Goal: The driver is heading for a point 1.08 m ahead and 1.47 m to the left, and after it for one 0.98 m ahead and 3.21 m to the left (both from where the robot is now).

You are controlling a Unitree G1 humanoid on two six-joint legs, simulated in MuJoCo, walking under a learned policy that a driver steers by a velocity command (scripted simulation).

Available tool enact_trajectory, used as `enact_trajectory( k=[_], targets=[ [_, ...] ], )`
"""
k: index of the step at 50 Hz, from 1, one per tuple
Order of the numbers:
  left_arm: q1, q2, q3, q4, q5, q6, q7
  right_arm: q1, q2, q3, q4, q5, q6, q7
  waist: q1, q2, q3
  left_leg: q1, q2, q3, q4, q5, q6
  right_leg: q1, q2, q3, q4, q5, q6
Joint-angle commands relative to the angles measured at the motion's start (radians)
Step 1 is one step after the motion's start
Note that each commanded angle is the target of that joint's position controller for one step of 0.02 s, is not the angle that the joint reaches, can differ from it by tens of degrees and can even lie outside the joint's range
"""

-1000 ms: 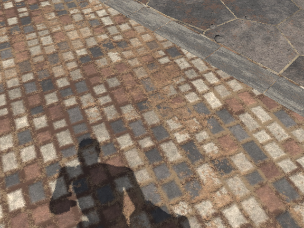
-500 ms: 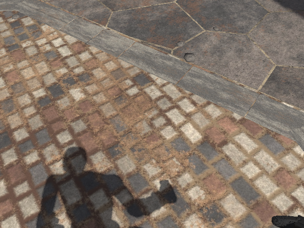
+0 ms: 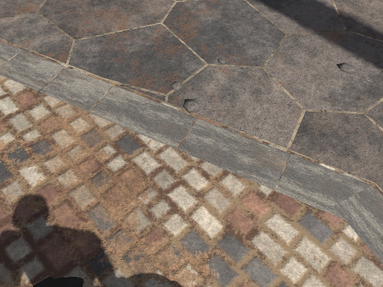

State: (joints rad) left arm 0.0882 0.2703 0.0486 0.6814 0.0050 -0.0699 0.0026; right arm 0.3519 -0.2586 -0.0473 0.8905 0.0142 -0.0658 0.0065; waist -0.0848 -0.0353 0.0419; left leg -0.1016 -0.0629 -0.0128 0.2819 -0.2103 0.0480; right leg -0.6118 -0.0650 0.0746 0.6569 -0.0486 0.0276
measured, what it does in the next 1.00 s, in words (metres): walks ahead, turning left: right foot, then left foot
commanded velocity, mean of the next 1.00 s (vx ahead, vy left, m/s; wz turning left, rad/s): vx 0.06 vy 0.00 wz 0.51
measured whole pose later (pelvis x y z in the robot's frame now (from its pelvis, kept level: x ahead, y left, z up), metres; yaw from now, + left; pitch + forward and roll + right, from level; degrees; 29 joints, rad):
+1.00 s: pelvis +0.12 -0.01 -0.01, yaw +35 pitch +2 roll -1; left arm 0.09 0.29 0.08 0.78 0.00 -0.02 0.00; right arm 0.17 -0.33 -0.08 0.62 0.02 0.05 -0.03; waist -0.02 0.03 0.03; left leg -0.34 -0.11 -0.22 0.56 -0.24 0.02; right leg -0.27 0.04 0.07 0.48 -0.22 0.03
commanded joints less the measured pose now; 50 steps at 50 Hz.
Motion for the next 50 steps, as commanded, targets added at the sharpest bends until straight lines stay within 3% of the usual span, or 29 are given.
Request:
enact_trajectory(
  k=[1,3,5,6,7,8,9,10,11,13,18,21,23,25,26,27,28,29,30,31,32,34,39,44,46,48,49,50],
  targets=[
    [-0.045,0.064,0.018,-0.07,-0.003,-0.013,-0.005,-0.009,-0.193,-0.047,-0.053,0.013,0.011,-0.018,0.035,0.132,-0.068,-0.03,0.205,-0.135,0.034,0.57,0.117,0.152,0.077,-0.032,-0.11,0.088,0.002],
    [-0.021,0.099,0.031,-0.067,0.001,-0.017,-0.006,-0.029,-0.196,-0.052,-0.063,0.016,0.023,-0.027,0.063,0.146,-0.08,-0.011,0.22,-0.199,0.103,0.493,0.093,0.204,0.076,-0.003,-0.173,0.071,-0.019],
    [0.088,0.145,0.05,-0.035,0.017,-0.026,0.002,-0.064,-0.167,-0.046,-0.089,0.013,0.027,-0.03,0.121,0.113,-0.138,-0.069,0.153,-0.193,0.261,0.413,0.037,0.411,0.035,-0.004,-0.271,0.243,-0.069],
    [0.184,0.212,0.064,-0.033,0.038,-0.024,0.016,-0.074,-0.108,-0.027,-0.128,-0.011,0.023,-0.029,0.15,-0.019,-0.262,-0.217,0.073,-0.144,0.502,0.126,-0.01,0.654,-0.155,0.144,-0.205,0.598,-0.139],
    [0.177,0.22,0.059,-0.047,0.04,-0.003,0.016,0.135,-0.036,-0.005,-0.108,-0.012,0.022,-0.024,0.073,-0.248,-0.41,-0.439,-0.023,-0.091,0.782,-0.552,-0.06,0.885,-0.412,0.375,-0.138,0.851,-0.309],
    [0.166,0.166,0.052,-0.055,0.017,0.017,0.01,0.156,-0.142,-0.025,-0.089,0.007,0.034,-0.023,0.095,-0.194,-0.446,-0.475,0.031,-0.115,0.895,-0.519,-0.077,0.819,-0.396,0.427,-0.205,0.561,-0.327],
    [0.118,0.118,0.038,-0.061,0.006,0.027,0.012,0.064,-0.184,-0.044,-0.102,0.017,0.054,-0.03,0.102,-0.116,-0.319,-0.535,0.063,-0.086,0.943,-0.445,-0.095,0.725,-0.324,0.33,-0.245,0.347,-0.288],
    [0.062,0.1,0.03,-0.055,0.005,0.035,0.014,0.017,-0.177,-0.049,-0.111,0.016,0.076,-0.041,0.088,-0.076,-0.239,-0.551,0.091,-0.066,0.939,-0.378,-0.112,0.618,-0.273,0.259,-0.286,0.193,-0.259],
    [0.016,0.093,0.026,-0.055,0.009,0.04,0.015,0.004,-0.178,-0.055,-0.116,0.008,0.1,-0.049,0.073,-0.085,-0.181,-0.523,0.111,-0.063,0.934,-0.332,-0.128,0.505,-0.247,0.203,-0.328,0.092,-0.251],
    [-0.037,0.115,0.034,-0.043,0.028,0.041,0.017,0.017,-0.142,-0.054,-0.132,0.003,0.126,-0.054,0.043,-0.125,-0.123,-0.415,0.113,-0.026,0.905,-0.252,-0.14,0.328,-0.201,0.092,-0.399,0.011,-0.253],
    [-0.052,0.135,0.046,-0.013,0.017,0.04,0.034,-0.061,-0.106,-0.043,-0.188,-0.006,0.126,-0.037,0.06,-0.095,-0.145,-0.341,0.145,0.0,0.678,-0.152,-0.116,0.342,-0.229,-0.014,-0.411,0.038,-0.274],
    [-0.044,0.166,0.056,0.005,0.008,0.053,0.032,-0.093,-0.124,-0.045,-0.213,-0.004,0.127,-0.018,0.071,-0.096,-0.152,-0.278,0.138,0.032,0.567,-0.131,-0.091,0.366,-0.253,-0.041,-0.401,0.023,-0.267],
    [-0.041,0.18,0.061,0.018,-0.005,0.06,0.027,-0.094,-0.137,-0.051,-0.222,-0.004,0.13,-0.007,0.064,-0.097,-0.145,-0.235,0.129,0.053,0.473,-0.122,-0.064,0.388,-0.265,-0.055,-0.371,0.002,-0.243],
    [-0.038,0.173,0.062,0.035,-0.024,0.07,0.027,-0.044,-0.143,-0.06,-0.206,-0.008,0.13,0.0,0.032,-0.075,-0.143,-0.122,0.09,0.085,0.295,-0.024,-0.018,0.36,-0.235,-0.106,-0.282,-0.067,-0.176],
    [0.008,0.14,0.057,0.059,-0.026,0.076,0.024,-0.014,-0.174,-0.073,-0.199,-0.014,0.129,-0.005,0.031,0.0,-0.117,-0.055,0.097,0.021,0.183,0.057,0.023,0.292,-0.184,-0.16,-0.166,-0.167,-0.102],
    [0.044,0.08,0.043,0.049,0.008,0.079,0.016,-0.005,-0.289,-0.099,-0.219,-0.016,0.128,-0.026,0.073,0.306,-0.091,0.047,0.342,-0.325,0.077,0.344,0.128,0.066,-0.044,-0.279,0.144,-0.438,0.015],
    [-0.056,0.104,0.049,0.0,0.017,0.076,0.026,-0.039,-0.339,-0.1,-0.257,-0.044,0.111,-0.023,0.036,0.354,-0.067,-0.042,0.458,-0.524,0.019,0.363,0.293,-0.079,0.074,-0.141,0.346,-0.625,0.044],
    [-0.101,0.134,0.059,-0.004,0.008,0.077,0.032,-0.059,-0.296,-0.091,-0.261,-0.057,0.088,-0.016,0.024,0.242,-0.083,-0.063,0.41,-0.457,0.007,0.288,0.28,-0.081,0.056,-0.049,0.452,-0.568,0.026],
    [-0.074,0.136,0.065,0.007,-0.003,0.08,0.037,-0.108,-0.274,-0.085,-0.264,-0.043,0.072,-0.018,0.06,0.207,-0.078,-0.064,0.358,-0.383,0.017,0.243,0.222,-0.087,0.044,-0.025,0.466,-0.471,0.011],
    [-0.041,0.138,0.07,0.035,0.003,0.083,0.046,-0.154,-0.24,-0.077,-0.273,-0.023,0.068,-0.023,0.08,0.162,-0.089,-0.054,0.319,-0.341,0.03,0.207,0.173,-0.084,0.034,-0.015,0.46,-0.406,0.011],
    [-0.027,0.145,0.074,0.043,0.01,0.084,0.052,-0.181,-0.218,-0.068,-0.279,-0.01,0.069,-0.028,0.091,0.172,-0.094,-0.062,0.302,-0.315,0.039,0.249,0.158,-0.067,0.037,-0.015,0.467,-0.36,0.019],
    [-0.012,0.132,0.073,0.045,0.003,0.077,0.047,-0.171,-0.195,-0.057,-0.286,-0.013,0.073,-0.038,0.098,0.17,-0.133,-0.049,0.275,-0.293,0.054,0.332,0.161,-0.023,0.057,-0.014,0.479,-0.308,0.033],
    [-0.057,0.098,0.055,0.031,-0.007,0.065,0.035,-0.136,-0.221,-0.07,-0.295,-0.006,0.086,-0.053,0.066,0.177,-0.135,0.012,0.253,-0.333,0.08,0.276,0.166,0.019,0.077,0.005,0.213,-0.273,0.058],
    [-0.043,0.119,0.055,0.032,-0.017,0.052,0.013,-0.162,-0.235,-0.078,-0.317,-0.006,0.1,-0.04,0.059,0.205,-0.126,-0.056,0.243,-0.433,0.096,0.271,0.182,0.167,0.106,0.011,0.042,-0.316,0.049],
    [-0.022,0.126,0.057,0.033,-0.019,0.043,0.004,-0.18,-0.233,-0.078,-0.325,0.0,0.105,-0.036,0.067,0.209,-0.133,-0.044,0.233,-0.479,0.119,0.313,0.174,0.213,0.112,0.014,-0.044,-0.31,0.037],
    [0.037,0.129,0.062,0.048,-0.017,0.034,-0.004,-0.218,-0.226,-0.075,-0.335,0.015,0.111,-0.039,0.108,0.198,-0.141,-0.065,0.191,-0.485,0.163,0.297,0.132,0.329,0.11,-0.003,-0.247,-0.173,0.014],
    [0.069,0.155,0.071,0.058,-0.011,0.033,-0.002,-0.213,-0.206,-0.07,-0.34,0.017,0.112,-0.043,0.114,0.168,-0.151,-0.13,0.152,-0.46,0.203,0.19,0.087,0.437,0.052,0.021,-0.32,-0.061,-0.011],
    [0.086,0.221,0.085,0.051,0.006,0.04,0.004,-0.167,-0.152,-0.056,-0.341,0.003,0.112,-0.041,0.084,-0.018,-0.181,-0.259,0.055,-0.34,0.389,-0.093,0.029,0.562,-0.147,0.192,-0.34,0.049,-0.085]
  ],
)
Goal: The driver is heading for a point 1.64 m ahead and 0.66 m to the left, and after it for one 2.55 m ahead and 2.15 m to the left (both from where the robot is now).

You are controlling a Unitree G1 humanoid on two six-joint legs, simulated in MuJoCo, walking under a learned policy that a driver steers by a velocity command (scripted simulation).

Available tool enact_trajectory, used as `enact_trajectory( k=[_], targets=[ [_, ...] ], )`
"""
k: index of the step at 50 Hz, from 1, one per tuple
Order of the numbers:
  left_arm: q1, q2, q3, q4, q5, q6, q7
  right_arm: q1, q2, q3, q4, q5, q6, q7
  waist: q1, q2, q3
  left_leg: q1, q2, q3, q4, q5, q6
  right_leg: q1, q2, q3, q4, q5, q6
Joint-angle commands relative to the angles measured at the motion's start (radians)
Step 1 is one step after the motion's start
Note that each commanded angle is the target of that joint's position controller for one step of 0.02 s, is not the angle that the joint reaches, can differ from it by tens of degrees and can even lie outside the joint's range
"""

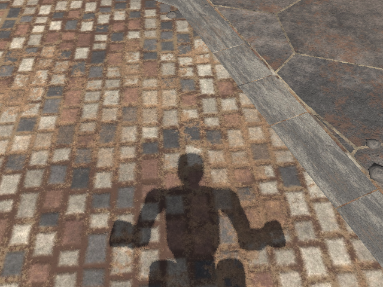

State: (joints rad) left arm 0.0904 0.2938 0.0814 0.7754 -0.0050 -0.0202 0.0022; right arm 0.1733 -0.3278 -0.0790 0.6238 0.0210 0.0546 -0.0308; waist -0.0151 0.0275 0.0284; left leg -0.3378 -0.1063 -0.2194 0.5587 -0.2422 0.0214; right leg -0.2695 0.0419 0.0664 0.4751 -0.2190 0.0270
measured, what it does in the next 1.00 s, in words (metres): steps on the spot, turning left: left foot, then right foot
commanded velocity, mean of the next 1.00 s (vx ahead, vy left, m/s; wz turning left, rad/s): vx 0.00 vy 0.00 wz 0.50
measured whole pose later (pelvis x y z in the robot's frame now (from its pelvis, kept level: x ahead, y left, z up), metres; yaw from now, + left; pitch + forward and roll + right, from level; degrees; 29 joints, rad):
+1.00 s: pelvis +0.02 +0.03 +0.00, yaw +29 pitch +0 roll +0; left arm 0.16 0.26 0.04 0.74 0.02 -0.02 0.00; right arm 0.17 -0.29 -0.04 0.63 -0.02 0.04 -0.02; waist 0.00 0.04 0.03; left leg -0.27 -0.05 -0.13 0.57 -0.33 -0.02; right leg -0.24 0.01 0.01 0.50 -0.27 -0.01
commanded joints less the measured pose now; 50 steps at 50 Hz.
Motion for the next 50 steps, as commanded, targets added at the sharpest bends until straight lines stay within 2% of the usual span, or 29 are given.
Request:
enact_trajectory(
  k=[1,2,3,4,5,8,10,12,14,17,19,20,21,22,23,24,25,26,29,33,36,40,42,43,44,45,46,47,50],
  targets=[
    [0.062,0.249,0.059,-0.04,0.043,-0.002,0.004,0.031,-0.098,-0.033,-0.101,0.003,-0.017,-0.002,-0.018,-0.324,-0.105,-0.232,-0.045,0.049,0.293,-0.401,-0.004,0.2,-0.422,0.426,-0.182,0.393,-0.26],
    [0.025,0.19,0.045,-0.069,0.041,-0.007,0.008,0.051,-0.182,-0.057,-0.08,-0.015,-0.025,-0.002,-0.007,-0.237,-0.096,-0.252,0.036,0.042,0.511,-0.397,-0.047,0.16,-0.469,0.422,-0.179,0.399,-0.323],
    [-0.024,0.136,0.029,-0.084,0.033,-0.006,0.015,0.06,-0.207,-0.072,-0.058,-0.006,-0.021,0.003,-0.023,-0.178,-0.082,-0.248,0.051,0.048,0.588,-0.328,-0.06,0.137,-0.404,0.313,-0.164,0.364,-0.286],
    [-0.058,0.118,0.023,-0.091,0.022,-0.003,0.019,0.075,-0.184,-0.072,-0.035,-0.005,-0.01,0.0,-0.034,-0.151,-0.063,-0.253,0.06,0.062,0.625,-0.271,-0.079,0.13,-0.335,0.221,-0.154,0.306,-0.239],
    [-0.063,0.108,0.019,-0.093,0.008,-0.001,0.024,0.072,-0.162,-0.067,-0.034,-0.008,-0.001,0.0,-0.02,-0.154,-0.048,-0.286,0.064,0.068,0.66,-0.219,-0.095,0.144,-0.314,0.178,-0.151,0.304,-0.228],
    [-0.006,0.123,0.019,-0.082,0.015,0.015,0.038,0.011,-0.1,-0.044,-0.07,0.007,0.002,0.01,0.023,-0.178,-0.043,-0.303,0.088,0.143,0.581,-0.154,-0.122,0.189,-0.281,0.073,-0.163,0.353,-0.241],
    [0.03,0.143,0.025,-0.077,0.018,0.024,0.042,-0.03,-0.086,-0.035,-0.095,0.005,-0.001,0.014,0.055,-0.19,-0.063,-0.299,0.118,0.163,0.479,-0.153,-0.133,0.254,-0.307,0.058,-0.16,0.373,-0.256],
    [0.024,0.171,0.035,-0.08,0.014,0.03,0.036,-0.039,-0.072,-0.025,-0.109,-0.002,-0.002,0.023,0.061,-0.196,-0.081,-0.228,0.142,0.193,0.372,-0.159,-0.128,0.25,-0.323,0.024,-0.155,0.385,-0.256],
    [0.011,0.196,0.043,-0.084,0.009,0.034,0.025,-0.033,-0.072,-0.022,-0.116,-0.003,-0.001,0.031,0.058,-0.206,-0.086,-0.135,0.145,0.233,0.279,-0.154,-0.113,0.208,-0.333,-0.011,-0.153,0.408,-0.251],
    [0.014,0.211,0.048,-0.079,-0.01,0.031,0.012,-0.006,-0.09,-0.031,-0.118,0.001,0.007,0.041,0.045,-0.21,-0.084,-0.054,0.133,0.268,0.139,-0.117,-0.079,0.2,-0.353,-0.032,-0.115,0.395,-0.229],
    [-0.002,0.203,0.046,-0.073,-0.032,0.027,0.008,0.054,-0.09,-0.039,-0.1,-0.001,0.011,0.046,-0.002,-0.188,-0.088,0.074,0.107,0.297,-0.059,0.024,-0.027,0.157,-0.337,-0.077,-0.027,0.338,-0.172],
    [0.052,0.165,0.037,-0.05,-0.029,0.023,0.004,0.096,-0.119,-0.054,-0.087,-0.004,0.01,0.037,-0.011,-0.117,-0.104,0.203,0.099,0.259,-0.152,0.148,0.01,0.078,-0.298,-0.132,0.078,0.236,-0.107],
    [0.073,0.105,0.019,-0.061,0.013,0.02,0.0,0.137,-0.226,-0.082,-0.096,-0.003,0.005,0.021,-0.002,0.137,-0.124,0.385,0.296,-0.027,-0.193,0.49,0.088,-0.153,-0.194,-0.225,0.353,-0.091,-0.008],
    [-0.014,0.082,0.006,-0.129,0.035,0.017,0.01,0.13,-0.29,-0.084,-0.122,-0.034,-0.016,0.025,-0.019,0.297,-0.141,0.373,0.503,-0.332,-0.189,0.647,0.308,-0.379,-0.052,-0.144,0.579,-0.469,0.044],
    [-0.059,0.136,0.023,-0.128,0.02,0.02,0.017,0.136,-0.224,-0.068,-0.119,-0.047,-0.04,0.036,-0.065,0.157,-0.177,0.344,0.485,-0.285,-0.213,0.558,0.341,-0.388,-0.072,-0.027,0.715,-0.46,0.04],
    [-0.055,0.147,0.028,-0.125,0.001,0.023,0.019,0.095,-0.199,-0.056,-0.107,-0.041,-0.054,0.035,-0.031,0.133,-0.135,0.294,0.426,-0.193,-0.218,0.469,0.285,-0.386,-0.089,-0.006,0.734,-0.375,0.024],
    [-0.028,0.147,0.033,-0.104,0.003,0.026,0.025,0.041,-0.178,-0.052,-0.107,-0.024,-0.056,0.029,-0.004,0.086,-0.108,0.265,0.364,-0.133,-0.219,0.363,0.228,-0.382,-0.102,0.0,0.699,-0.29,0.021],
    [-0.02,0.158,0.037,-0.099,0.011,0.029,0.031,0.001,-0.157,-0.042,-0.112,-0.01,-0.053,0.022,0.01,0.094,-0.089,0.237,0.338,-0.109,-0.22,0.348,0.201,-0.375,-0.104,0.003,0.668,-0.228,0.027],
    [0.016,0.137,0.033,-0.087,0.009,0.026,0.024,-0.016,-0.147,-0.031,-0.121,-0.021,-0.046,0.007,0.03,0.111,-0.117,0.195,0.295,-0.079,-0.223,0.382,0.203,-0.3,-0.064,-0.01,0.648,-0.128,0.051],
    [-0.023,0.11,0.02,-0.103,0.008,0.022,0.023,0.005,-0.162,-0.037,-0.113,-0.016,-0.039,-0.001,0.006,0.115,-0.107,0.219,0.282,-0.128,-0.207,0.294,0.206,-0.286,-0.044,0.007,0.44,-0.114,0.067],
    [-0.015,0.109,0.015,-0.099,0.003,0.019,0.014,-0.006,-0.158,-0.034,-0.112,-0.023,-0.033,0.002,-0.007,0.128,-0.109,0.184,0.286,-0.151,-0.192,0.242,0.209,-0.209,-0.046,0.002,0.338,-0.127,0.063],
    [-0.008,0.111,0.012,-0.109,-0.003,0.009,0.001,-0.014,-0.144,-0.022,-0.099,-0.024,-0.026,0.015,-0.016,0.132,-0.103,0.157,0.288,-0.202,-0.154,0.296,0.209,-0.114,-0.041,-0.014,0.226,-0.155,0.041],
    [0.028,0.095,0.008,-0.103,-0.001,0.0,-0.009,-0.044,-0.124,-0.011,-0.094,-0.016,-0.024,0.016,0.017,0.12,-0.107,0.145,0.262,-0.205,-0.118,0.313,0.183,-0.025,-0.039,-0.027,0.062,-0.066,0.019],
    [0.054,0.086,0.005,-0.098,0.008,-0.006,-0.012,-0.046,-0.104,-0.003,-0.088,-0.011,-0.025,0.015,0.04,0.103,-0.107,0.115,0.235,-0.194,-0.106,0.271,0.146,0.063,-0.048,-0.025,-0.081,0.081,0.0],
    [0.066,0.124,0.008,-0.105,0.027,-0.01,-0.01,-0.008,-0.073,0.007,-0.079,-0.023,-0.031,0.013,0.024,0.035,-0.122,0.066,0.188,-0.155,-0.061,0.149,0.086,0.155,-0.14,0.055,-0.113,0.227,-0.032],
    [0.048,0.197,0.018,-0.118,0.038,-0.007,-0.004,0.066,-0.052,0.013,-0.071,-0.044,-0.039,0.015,-0.042,-0.165,-0.129,0.001,0.068,-0.027,0.067,-0.101,0.024,0.195,-0.291,0.205,-0.111,0.439,-0.117],
    [0.015,0.144,0.0,-0.105,0.044,-0.009,-0.004,0.042,-0.073,0.006,-0.077,-0.041,-0.041,0.01,-0.046,-0.259,-0.101,0.008,0.053,0.053,0.075,-0.23,-0.025,0.082,-0.366,0.302,-0.144,0.375,-0.248],
    [-0.026,0.103,-0.014,-0.121,0.035,-0.013,-0.006,0.029,-0.109,-0.004,-0.063,-0.04,-0.039,0.005,-0.033,-0.217,-0.076,0.038,0.08,0.067,0.097,-0.219,-0.049,0.062,-0.338,0.275,-0.155,0.302,-0.256],
    [-0.015,0.12,-0.014,-0.106,0.012,-0.017,0.0,-0.009,-0.064,0.003,-0.052,-0.041,-0.026,0.007,-0.015,-0.195,-0.075,0.102,0.107,0.075,-0.056,0.007,-0.058,0.089,-0.235,0.167,-0.112,0.214,-0.156]
  ],
)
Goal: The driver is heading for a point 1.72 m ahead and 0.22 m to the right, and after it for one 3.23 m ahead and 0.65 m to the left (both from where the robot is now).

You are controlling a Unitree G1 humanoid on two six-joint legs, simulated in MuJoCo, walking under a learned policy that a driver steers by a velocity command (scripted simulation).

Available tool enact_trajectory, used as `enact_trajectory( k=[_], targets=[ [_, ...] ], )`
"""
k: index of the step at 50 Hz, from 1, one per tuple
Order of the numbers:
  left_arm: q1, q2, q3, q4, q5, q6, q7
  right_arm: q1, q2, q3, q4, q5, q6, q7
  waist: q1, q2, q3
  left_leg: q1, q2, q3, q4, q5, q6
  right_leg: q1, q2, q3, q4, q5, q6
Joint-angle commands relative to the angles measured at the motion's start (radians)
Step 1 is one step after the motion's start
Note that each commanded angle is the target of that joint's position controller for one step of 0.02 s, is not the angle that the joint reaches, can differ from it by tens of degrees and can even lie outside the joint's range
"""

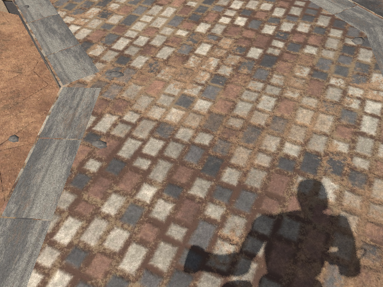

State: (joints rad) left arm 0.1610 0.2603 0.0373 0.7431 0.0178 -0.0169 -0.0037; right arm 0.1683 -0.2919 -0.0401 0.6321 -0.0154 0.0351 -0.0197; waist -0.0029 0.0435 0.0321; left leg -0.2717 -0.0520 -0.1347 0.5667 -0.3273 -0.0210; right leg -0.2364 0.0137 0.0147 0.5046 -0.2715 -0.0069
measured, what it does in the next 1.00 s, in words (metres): walks ahead: right foot, then left foot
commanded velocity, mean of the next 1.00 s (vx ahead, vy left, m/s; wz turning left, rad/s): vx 0.19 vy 0.00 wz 0.04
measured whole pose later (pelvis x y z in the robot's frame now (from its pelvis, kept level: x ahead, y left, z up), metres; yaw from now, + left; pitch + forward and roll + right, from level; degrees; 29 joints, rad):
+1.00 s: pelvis +0.22 +0.02 +0.00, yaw +1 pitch +1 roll -1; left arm 0.21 0.31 0.05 0.80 -0.02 -0.02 -0.01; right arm 0.29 -0.27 -0.05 0.80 0.00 -0.05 -0.02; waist -0.01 -0.04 -0.02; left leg -0.23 0.01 0.02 0.49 -0.29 0.03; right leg -0.32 0.03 -0.01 0.61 -0.35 -0.05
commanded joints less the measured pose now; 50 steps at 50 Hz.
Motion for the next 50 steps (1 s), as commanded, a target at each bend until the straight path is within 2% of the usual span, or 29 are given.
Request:
enact_trajectory(
  k=[1,3,5,8,10,11,12,13,14,16,17,19,21,23,25,27,28,29,30,31,33,35,39,43,46,47,48,49,50],
  targets=[
    [-0.058,0.138,0.022,-0.066,-0.006,-0.021,0.007,0.008,-0.077,-0.027,-0.05,-0.005,-0.004,0.001,-0.025,-0.195,-0.104,0.098,0.049,0.002,-0.093,0.122,-0.01,0.039,-0.173,0.185,-0.144,0.144,-0.091],
    [-0.025,0.15,0.021,-0.069,-0.005,-0.014,0.006,0.021,-0.093,-0.031,-0.031,0.003,-0.005,0.007,0.007,-0.144,-0.07,0.067,0.007,0.046,-0.03,-0.043,0.029,-0.007,-0.111,0.143,-0.169,-0.22,-0.066],
    [-0.006,0.184,0.03,-0.069,-0.018,-0.009,0.011,0.038,-0.079,-0.031,-0.026,0.014,-0.025,0.013,0.005,-0.176,0.016,-0.05,-0.004,0.092,0.018,-0.157,0.059,-0.025,-0.163,0.216,-0.207,-0.447,-0.106],
    [0.042,0.196,0.035,-0.058,-0.035,-0.009,0.017,0.037,-0.055,-0.027,-0.018,0.027,-0.069,0.02,0.009,-0.18,0.08,-0.09,0.031,0.132,0.051,-0.104,0.072,-0.049,-0.266,0.349,-0.248,-0.501,-0.182],
    [-0.034,0.168,0.026,-0.086,-0.041,-0.01,0.012,0.123,-0.057,-0.032,0.017,0.029,-0.091,0.03,-0.043,-0.152,0.083,0.045,0.041,0.112,-0.054,-0.096,0.103,-0.14,-0.198,0.245,-0.184,-0.4,-0.146],
    [-0.072,0.124,0.014,-0.11,-0.041,-0.017,0.008,0.179,-0.088,-0.041,0.039,0.026,-0.102,0.032,-0.06,-0.066,0.078,0.113,0.087,-0.01,-0.139,-0.157,0.135,-0.205,-0.11,0.134,-0.049,-0.291,-0.098],
    [-0.1,0.077,0.002,-0.141,-0.038,-0.037,0.005,0.257,-0.153,-0.06,0.061,0.029,-0.11,0.034,-0.069,0.13,0.061,0.217,0.201,-0.246,-0.253,-0.229,0.202,-0.325,0.006,-0.025,0.207,-0.165,-0.033],
    [-0.127,0.108,0.009,-0.165,-0.042,-0.058,0.005,0.309,-0.197,-0.071,0.058,0.027,-0.117,0.043,-0.103,0.24,0.062,0.308,0.347,-0.51,-0.346,-0.133,0.301,-0.484,0.03,-0.014,0.389,-0.247,-0.014],
    [-0.132,0.144,0.024,-0.168,-0.051,-0.07,0.004,0.312,-0.172,-0.062,0.059,0.018,-0.124,0.04,-0.092,0.177,0.075,0.37,0.4,-0.552,-0.326,0.095,0.34,-0.6,0.004,0.036,0.542,-0.339,-0.018],
    [-0.096,0.132,0.024,-0.148,-0.04,-0.073,-0.007,0.279,-0.146,-0.052,0.051,0.014,-0.121,0.026,-0.059,0.051,0.006,0.451,0.375,-0.366,-0.246,0.498,0.301,-0.641,-0.047,0.041,0.623,-0.266,-0.026],
    [-0.11,0.121,0.021,-0.147,-0.033,-0.07,-0.014,0.257,-0.136,-0.048,0.05,0.019,-0.109,0.018,-0.055,0.032,-0.006,0.447,0.347,-0.278,-0.243,0.607,0.265,-0.619,-0.067,0.029,0.562,-0.217,-0.02],
    [-0.144,0.072,0.005,-0.147,-0.032,-0.061,-0.034,0.225,-0.101,-0.032,0.057,0.022,-0.08,0.003,-0.051,0.054,-0.01,0.368,0.267,-0.133,-0.264,0.709,0.214,-0.493,-0.054,-0.026,0.394,-0.112,0.011],
    [-0.141,0.036,-0.009,-0.135,-0.029,-0.056,-0.049,0.201,-0.115,-0.032,0.063,0.02,-0.059,-0.012,-0.042,0.077,-0.036,0.267,0.21,-0.027,-0.262,0.779,0.182,-0.308,-0.019,-0.071,0.237,0.038,0.027],
    [-0.132,0.067,0.001,-0.124,-0.028,-0.051,-0.049,0.219,-0.156,-0.043,0.075,0.019,-0.05,-0.016,-0.042,0.097,-0.056,0.207,0.212,-0.006,-0.255,0.789,0.174,-0.176,0.013,-0.082,0.157,0.152,0.024],
    [-0.099,0.104,0.015,-0.116,-0.025,-0.048,-0.042,0.199,-0.157,-0.044,0.079,0.029,-0.057,-0.017,-0.007,0.09,-0.061,0.177,0.222,-0.018,-0.216,0.75,0.154,-0.079,0.018,-0.054,0.071,0.227,-0.005],
    [-0.015,0.14,0.034,-0.085,-0.009,-0.049,-0.025,0.181,-0.137,-0.041,0.08,0.033,-0.071,-0.015,0.049,0.058,-0.095,0.148,0.173,0.005,-0.105,0.735,0.111,0.086,0.027,-0.054,-0.051,0.381,-0.045],
    [0.047,0.192,0.047,-0.079,-0.001,-0.051,-0.011,0.202,-0.104,-0.032,0.077,0.012,-0.079,-0.013,0.065,-0.01,-0.157,0.066,0.121,0.033,0.02,0.558,0.064,0.249,-0.076,0.042,-0.025,0.669,-0.083],
    [0.1,0.225,0.045,-0.081,0.023,-0.043,-0.002,0.316,-0.036,-0.006,0.082,-0.011,-0.081,-0.013,0.037,-0.207,-0.304,-0.081,0.038,0.054,0.293,0.026,-0.007,0.456,-0.328,0.31,-0.007,0.913,-0.244],
    [0.104,0.157,0.027,-0.062,0.006,-0.034,-0.008,0.336,-0.057,-0.011,0.099,-0.001,-0.067,-0.011,0.029,-0.266,-0.355,-0.089,0.017,-0.004,0.434,-0.339,-0.042,0.391,-0.398,0.479,-0.099,0.796,-0.334],
    [0.026,0.137,0.019,-0.066,-0.017,-0.033,-0.015,0.3,-0.118,-0.031,0.103,0.021,-0.047,-0.012,0.014,-0.193,-0.221,-0.144,0.052,-0.003,0.512,-0.351,-0.057,0.269,-0.367,0.435,-0.141,0.557,-0.312],
    [-0.076,0.106,0.008,-0.07,-0.015,-0.031,-0.023,0.224,-0.108,-0.037,0.103,0.024,-0.013,-0.027,-0.008,-0.126,-0.089,-0.183,0.095,0.028,0.497,-0.278,-0.067,0.104,-0.292,0.333,-0.201,0.277,-0.246],
    [-0.141,0.108,0.009,-0.067,0.003,-0.027,-0.022,0.211,-0.087,-0.036,0.106,0.015,0.006,-0.037,-0.04,-0.151,-0.049,-0.074,0.115,0.04,0.361,-0.204,-0.072,-0.046,-0.231,0.247,-0.249,0.176,-0.208],
    [-0.075,0.196,0.043,-0.036,-0.022,-0.015,0.0,0.166,-0.087,-0.033,0.102,0.015,-0.024,-0.03,-0.003,-0.188,-0.082,-0.035,0.088,0.119,0.242,-0.128,-0.035,-0.05,-0.23,0.261,-0.342,-0.187,-0.23],
    [-0.06,0.189,0.046,-0.023,-0.04,-0.016,0.009,0.12,-0.077,-0.029,0.107,0.019,-0.062,-0.011,-0.007,-0.159,-0.05,0.001,0.097,0.133,0.106,-0.041,0.016,-0.077,-0.244,0.264,-0.365,-0.238,-0.224],
    [-0.064,0.18,0.042,-0.02,-0.053,-0.008,0.007,0.174,-0.062,-0.03,0.145,0.019,-0.082,0.002,-0.051,-0.127,-0.048,0.156,0.062,0.183,-0.081,0.068,0.052,-0.147,-0.202,0.211,-0.303,-0.295,-0.186],
    [-0.065,0.154,0.034,-0.021,-0.05,-0.008,0.004,0.211,-0.065,-0.032,0.16,0.019,-0.085,0.002,-0.07,-0.109,-0.047,0.218,0.063,0.172,-0.126,0.04,0.068,-0.192,-0.172,0.188,-0.248,-0.323,-0.158],
    [-0.097,0.096,0.014,-0.04,-0.041,-0.014,-0.001,0.276,-0.099,-0.039,0.169,0.021,-0.091,-0.004,-0.096,-0.028,-0.037,0.296,0.173,0.019,-0.224,-0.081,0.112,-0.3,-0.116,0.128,-0.083,-0.299,-0.109],
    [-0.121,0.026,-0.003,-0.076,-0.034,-0.032,-0.01,0.319,-0.189,-0.06,0.173,0.02,-0.092,-0.009,-0.091,0.183,-0.022,0.352,0.359,-0.296,-0.371,-0.357,0.21,-0.485,0.021,-0.047,0.21,-0.229,-0.038],
    [-0.15,0.107,0.018,-0.089,-0.047,-0.048,-0.009,0.292,-0.223,-0.071,0.162,0.004,-0.104,-0.002,-0.099,0.181,0.069,0.275,0.459,-0.495,-0.466,-0.464,0.297,-0.594,-0.001,0.011,0.378,-0.246,-0.047]
  ],
)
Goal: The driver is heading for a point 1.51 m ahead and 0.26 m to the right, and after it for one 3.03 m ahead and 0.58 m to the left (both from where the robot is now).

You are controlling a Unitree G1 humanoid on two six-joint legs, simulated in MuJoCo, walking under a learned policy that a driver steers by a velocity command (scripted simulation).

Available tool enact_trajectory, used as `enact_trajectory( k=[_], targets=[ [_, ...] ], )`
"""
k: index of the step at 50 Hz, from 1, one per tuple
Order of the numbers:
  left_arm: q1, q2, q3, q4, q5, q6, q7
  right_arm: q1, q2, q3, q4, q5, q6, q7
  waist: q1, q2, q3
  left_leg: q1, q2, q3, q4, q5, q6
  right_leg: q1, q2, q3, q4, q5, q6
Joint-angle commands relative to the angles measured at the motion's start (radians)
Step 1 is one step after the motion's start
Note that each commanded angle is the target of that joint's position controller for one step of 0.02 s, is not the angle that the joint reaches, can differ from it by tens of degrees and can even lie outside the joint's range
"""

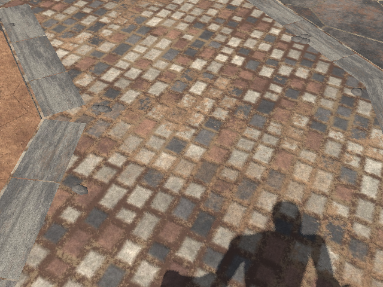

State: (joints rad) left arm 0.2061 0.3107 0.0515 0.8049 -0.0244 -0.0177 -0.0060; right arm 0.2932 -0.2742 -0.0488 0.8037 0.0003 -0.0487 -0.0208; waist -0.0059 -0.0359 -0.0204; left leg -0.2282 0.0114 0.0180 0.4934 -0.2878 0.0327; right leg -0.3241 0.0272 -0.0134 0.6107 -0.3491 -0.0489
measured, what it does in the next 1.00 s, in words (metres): walks ahead: right foot, then left foot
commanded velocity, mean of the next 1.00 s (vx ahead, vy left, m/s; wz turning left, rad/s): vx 0.47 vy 0.00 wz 0.00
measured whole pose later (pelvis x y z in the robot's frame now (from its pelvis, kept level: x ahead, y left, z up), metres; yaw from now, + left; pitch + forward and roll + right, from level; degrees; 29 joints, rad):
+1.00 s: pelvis +0.52 -0.03 -0.01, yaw -1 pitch +2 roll -1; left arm 0.37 0.29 0.04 0.93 -0.02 -0.05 0.00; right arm 0.06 -0.26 -0.03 0.72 0.00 -0.10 0.03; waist 0.05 -0.01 0.05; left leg -0.47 -0.01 0.05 0.56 -0.12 0.05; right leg -0.15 0.02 0.03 0.92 -0.47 -0.04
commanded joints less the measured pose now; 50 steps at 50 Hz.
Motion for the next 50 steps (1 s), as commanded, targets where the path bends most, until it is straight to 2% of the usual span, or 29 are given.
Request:
enact_trajectory(
  k=[1,2,3,5,10,14,17,18,19,20,21,22,23,24,25,26,27,29,32,35,39,42,44,45,46,47,48,49,50],
  targets=[
    [-0.15,0.102,0.019,-0.137,-0.015,-0.057,-0.011,0.107,-0.188,-0.047,-0.029,-0.012,-0.035,-0.002,-0.051,0.2,0.147,0.231,0.371,-0.602,-0.386,-0.465,0.23,-0.545,-0.06,0.092,0.345,-0.09,-0.012],
    [-0.117,0.108,0.023,-0.115,-0.01,-0.06,-0.016,0.075,-0.157,-0.038,-0.037,-0.003,-0.045,0.001,-0.029,0.183,0.132,0.265,0.326,-0.516,-0.377,-0.37,0.193,-0.563,-0.075,0.095,0.359,-0.021,-0.014],
    [-0.114,0.108,0.026,-0.106,0.003,-0.064,-0.019,0.066,-0.148,-0.035,-0.041,0.007,-0.047,0.004,-0.029,0.162,0.113,0.296,0.296,-0.442,-0.375,-0.272,0.166,-0.568,-0.09,0.087,0.349,0.038,-0.007],
    [-0.147,0.078,0.021,-0.104,0.015,-0.067,-0.026,0.089,-0.132,-0.027,-0.034,0.003,-0.047,0.004,-0.04,0.132,0.097,0.29,0.25,-0.318,-0.382,-0.061,0.144,-0.528,-0.101,0.057,0.32,0.157,0.021],
    [-0.254,0.012,-0.003,-0.135,0.008,-0.063,-0.039,0.138,-0.144,-0.029,-0.008,0.003,-0.036,0.002,-0.079,0.15,0.109,0.194,0.186,-0.13,-0.391,0.157,0.137,-0.369,-0.081,-0.008,0.089,0.338,0.073],
    [-0.325,0.02,-0.008,-0.164,-0.002,-0.069,-0.053,0.178,-0.169,-0.036,0.022,0.014,-0.028,0.005,-0.094,0.159,0.145,0.201,0.224,-0.115,-0.376,0.189,0.138,-0.294,-0.066,-0.016,-0.039,0.348,0.05],
    [-0.295,0.057,0.001,-0.166,-0.001,-0.076,-0.059,0.163,-0.185,-0.046,0.036,0.023,-0.019,0.004,-0.05,0.167,0.135,0.273,0.266,-0.118,-0.317,0.332,0.117,-0.237,-0.059,-0.01,-0.089,0.277,0.001],
    [-0.239,0.079,0.011,-0.153,0.002,-0.076,-0.056,0.147,-0.196,-0.049,0.035,0.021,-0.014,0.003,-0.011,0.175,0.093,0.285,0.26,-0.099,-0.244,0.517,0.105,-0.148,-0.035,-0.03,-0.099,0.258,-0.02],
    [-0.109,0.112,0.031,-0.114,0.005,-0.074,-0.047,0.134,-0.194,-0.048,0.034,0.019,-0.008,0.001,0.061,0.164,0.007,0.261,0.224,-0.055,-0.09,0.704,0.082,0.03,-0.004,-0.056,-0.113,0.263,-0.048],
    [0.071,0.159,0.055,-0.063,0.003,-0.07,-0.035,0.136,-0.172,-0.038,0.024,0.009,-0.006,-0.003,0.138,0.141,-0.118,0.137,0.178,-0.02,0.126,0.692,0.048,0.302,-0.037,-0.022,-0.079,0.274,-0.081],
    [0.214,0.258,0.077,-0.038,0.03,-0.062,-0.024,0.221,-0.071,-0.007,-0.014,0.001,-0.017,0.002,0.134,-0.093,-0.299,-0.244,0.055,0.019,0.53,0.326,-0.023,0.713,-0.303,0.384,-0.094,0.116,-0.212],
    [0.237,0.224,0.065,-0.021,0.017,-0.059,-0.03,0.238,-0.037,0.007,0.001,0.014,-0.042,0.002,0.124,-0.254,-0.407,-0.397,-0.061,-0.112,0.752,-0.271,-0.04,0.766,-0.413,0.762,-0.304,-0.078,-0.281],
    [0.157,0.161,0.043,-0.026,0.012,-0.061,-0.028,0.149,-0.137,-0.023,-0.018,0.046,-0.059,0.01,0.123,-0.181,-0.238,-0.511,0.004,-0.159,0.844,-0.241,-0.024,0.645,-0.387,0.672,-0.343,-0.146,-0.237],
    [0.094,0.126,0.033,-0.035,0.012,-0.061,-0.024,0.066,-0.153,-0.025,-0.04,0.053,-0.068,0.013,0.1,-0.112,-0.118,-0.529,0.057,-0.119,0.829,-0.163,-0.003,0.504,-0.353,0.528,-0.349,-0.075,-0.206],
    [0.034,0.105,0.027,-0.039,0.019,-0.065,-0.026,0.028,-0.142,-0.024,-0.046,0.037,-0.071,0.008,0.065,-0.033,-0.045,-0.496,0.099,-0.098,0.766,-0.076,0.0,0.361,-0.315,0.428,-0.374,0.028,-0.19],
    [-0.006,0.072,0.019,-0.044,0.03,-0.072,-0.029,0.027,-0.134,-0.031,-0.041,0.02,-0.062,0.003,0.031,-0.031,-0.013,-0.438,0.132,-0.103,0.711,-0.015,0.003,0.266,-0.271,0.35,-0.401,0.119,-0.174],
    [-0.023,0.068,0.019,-0.043,0.037,-0.077,-0.03,0.054,-0.111,-0.027,-0.033,0.018,-0.052,0.006,0.005,-0.06,-0.01,-0.383,0.145,-0.107,0.691,0.018,0.0,0.206,-0.258,0.313,-0.429,0.169,-0.182],
    [-0.018,0.067,0.021,-0.026,0.027,-0.09,-0.03,0.065,-0.08,-0.022,-0.028,0.015,-0.032,0.006,-0.017,-0.045,0.011,-0.363,0.154,-0.096,0.642,0.039,-0.015,0.15,-0.246,0.247,-0.472,0.258,-0.201],
    [0.018,0.093,0.027,0.001,0.021,-0.096,-0.019,-0.041,-0.079,-0.02,-0.069,-0.001,-0.026,0.003,-0.004,-0.009,0.066,-0.448,0.159,-0.084,0.489,0.163,-0.044,0.148,-0.233,0.174,-0.504,0.367,-0.205],
    [0.058,0.11,0.027,0.016,0.016,-0.087,-0.006,-0.154,-0.052,-0.006,-0.099,0.002,-0.041,0.017,0.033,-0.001,0.086,-0.413,0.127,-0.048,0.249,0.348,-0.044,0.152,-0.187,0.09,-0.512,0.403,-0.168],
    [0.157,0.136,0.03,0.058,0.004,-0.071,0.0,-0.295,-0.044,0.005,-0.142,0.016,-0.054,0.042,0.089,0.008,0.111,-0.4,0.086,-0.024,0.076,0.426,-0.033,0.252,-0.218,0.084,-0.497,0.381,-0.16],
    [0.195,0.141,0.033,0.083,0.002,-0.049,0.006,-0.351,-0.061,0.003,-0.175,0.017,-0.059,0.061,0.088,0.003,0.111,-0.435,0.068,-0.034,0.014,0.349,-0.002,0.387,-0.268,0.097,-0.432,0.461,-0.146],
    [0.187,0.156,0.038,0.087,0.003,-0.038,0.01,-0.318,-0.086,-0.006,-0.174,0.015,-0.059,0.067,0.053,-0.02,0.076,-0.369,0.041,-0.019,-0.003,0.261,0.023,0.443,-0.283,0.097,-0.359,0.618,-0.127],
    [0.173,0.166,0.041,0.085,0.006,-0.033,0.012,-0.257,-0.111,-0.018,-0.16,0.015,-0.057,0.065,0.015,-0.039,0.029,-0.272,0.011,0.005,-0.005,0.221,0.042,0.454,-0.273,0.087,-0.277,0.784,-0.116],
    [0.154,0.159,0.036,0.081,0.01,-0.026,0.013,-0.12,-0.147,-0.039,-0.121,0.013,-0.056,0.059,-0.062,-0.032,-0.058,-0.081,-0.019,0.035,-0.033,0.241,0.074,0.422,-0.231,0.052,-0.11,0.904,-0.093],
    [0.152,0.129,0.021,0.061,0.022,-0.026,0.016,0.054,-0.2,-0.059,-0.08,0.004,-0.053,0.048,-0.132,0.002,-0.195,0.225,0.076,-0.059,0.018,0.276,0.126,0.249,-0.186,0.025,0.137,0.758,-0.064],
    [0.268,0.01,-0.015,0.038,0.025,-0.046,0.006,0.151,-0.295,-0.082,-0.06,-0.012,-0.047,0.044,-0.092,0.224,-0.342,0.62,0.334,-0.528,-0.021,0.09,0.287,-0.18,-0.01,-0.017,0.536,0.275,0.013],
    [0.244,0.047,-0.011,0.056,0.015,-0.07,-0.001,0.162,-0.209,-0.059,-0.057,0.001,-0.045,0.046,-0.111,0.254,-0.39,0.66,0.387,-0.762,-0.159,0.012,0.311,-0.327,0.03,0.123,0.673,-0.216,0.01],
    [0.156,0.13,0.013,0.026,-0.015,-0.085,-0.008,0.083,-0.163,-0.041,-0.065,0.008,-0.044,0.044,-0.104,0.198,-0.221,0.535,0.353,-0.614,-0.183,-0.016,0.257,-0.413,-0.036,0.136,0.722,-0.175,-0.003]
  ],
)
